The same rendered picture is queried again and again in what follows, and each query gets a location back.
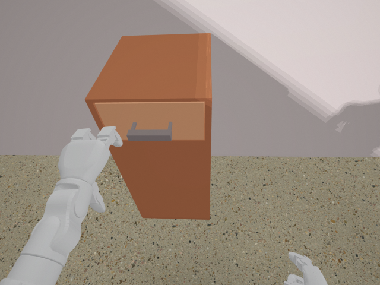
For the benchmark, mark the robot left forearm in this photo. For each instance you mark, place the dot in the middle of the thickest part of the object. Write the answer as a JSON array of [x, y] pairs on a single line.
[[54, 236]]

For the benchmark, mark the left robot hand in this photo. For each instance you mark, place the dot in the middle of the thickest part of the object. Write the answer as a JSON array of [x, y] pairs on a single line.
[[85, 157]]

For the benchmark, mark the handle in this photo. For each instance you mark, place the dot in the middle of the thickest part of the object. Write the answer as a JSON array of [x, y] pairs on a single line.
[[149, 134]]

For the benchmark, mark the cabinet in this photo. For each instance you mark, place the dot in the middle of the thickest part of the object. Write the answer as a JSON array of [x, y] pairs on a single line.
[[166, 179]]

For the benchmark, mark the right robot hand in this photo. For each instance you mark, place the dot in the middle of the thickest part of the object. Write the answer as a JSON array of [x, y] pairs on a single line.
[[311, 274]]

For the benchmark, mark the drawer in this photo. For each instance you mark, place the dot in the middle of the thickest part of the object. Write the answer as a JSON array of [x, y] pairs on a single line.
[[187, 117]]

